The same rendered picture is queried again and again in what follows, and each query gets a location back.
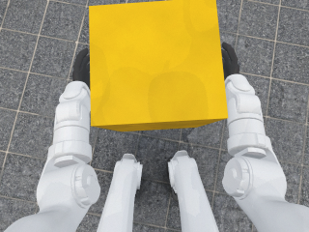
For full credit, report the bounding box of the robot right upper arm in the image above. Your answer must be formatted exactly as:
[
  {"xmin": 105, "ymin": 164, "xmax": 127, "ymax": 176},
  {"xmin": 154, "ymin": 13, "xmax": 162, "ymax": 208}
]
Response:
[{"xmin": 222, "ymin": 156, "xmax": 309, "ymax": 232}]

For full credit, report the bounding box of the right robot hand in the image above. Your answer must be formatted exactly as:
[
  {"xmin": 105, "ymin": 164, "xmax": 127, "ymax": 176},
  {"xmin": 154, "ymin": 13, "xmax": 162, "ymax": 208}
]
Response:
[{"xmin": 221, "ymin": 42, "xmax": 240, "ymax": 80}]

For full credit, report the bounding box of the carton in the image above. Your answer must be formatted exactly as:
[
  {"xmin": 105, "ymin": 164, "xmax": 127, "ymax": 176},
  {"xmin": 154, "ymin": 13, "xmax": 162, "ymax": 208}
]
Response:
[{"xmin": 89, "ymin": 0, "xmax": 229, "ymax": 131}]

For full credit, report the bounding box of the robot right foot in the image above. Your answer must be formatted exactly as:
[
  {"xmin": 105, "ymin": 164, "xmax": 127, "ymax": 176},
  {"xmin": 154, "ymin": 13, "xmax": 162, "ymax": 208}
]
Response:
[{"xmin": 166, "ymin": 157, "xmax": 179, "ymax": 202}]

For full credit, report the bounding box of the left robot thigh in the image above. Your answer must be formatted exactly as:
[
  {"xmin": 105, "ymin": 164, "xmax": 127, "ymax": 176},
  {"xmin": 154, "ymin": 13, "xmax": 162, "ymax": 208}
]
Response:
[{"xmin": 97, "ymin": 159, "xmax": 143, "ymax": 232}]

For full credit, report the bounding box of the right robot forearm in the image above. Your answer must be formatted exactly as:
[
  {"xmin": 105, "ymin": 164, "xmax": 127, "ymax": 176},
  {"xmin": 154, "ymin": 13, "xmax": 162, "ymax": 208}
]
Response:
[{"xmin": 224, "ymin": 73, "xmax": 287, "ymax": 188}]

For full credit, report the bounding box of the robot left upper arm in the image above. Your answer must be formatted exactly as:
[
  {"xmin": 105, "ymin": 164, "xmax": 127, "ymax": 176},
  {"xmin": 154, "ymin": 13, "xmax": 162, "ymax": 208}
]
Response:
[{"xmin": 4, "ymin": 162, "xmax": 100, "ymax": 232}]

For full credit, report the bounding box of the left robot forearm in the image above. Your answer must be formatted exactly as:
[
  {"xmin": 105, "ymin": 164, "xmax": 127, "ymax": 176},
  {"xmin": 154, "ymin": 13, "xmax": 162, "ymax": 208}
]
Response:
[{"xmin": 36, "ymin": 80, "xmax": 92, "ymax": 205}]

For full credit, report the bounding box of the left robot hand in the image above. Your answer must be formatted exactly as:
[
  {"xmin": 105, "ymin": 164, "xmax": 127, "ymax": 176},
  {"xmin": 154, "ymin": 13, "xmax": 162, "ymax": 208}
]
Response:
[{"xmin": 72, "ymin": 47, "xmax": 91, "ymax": 91}]

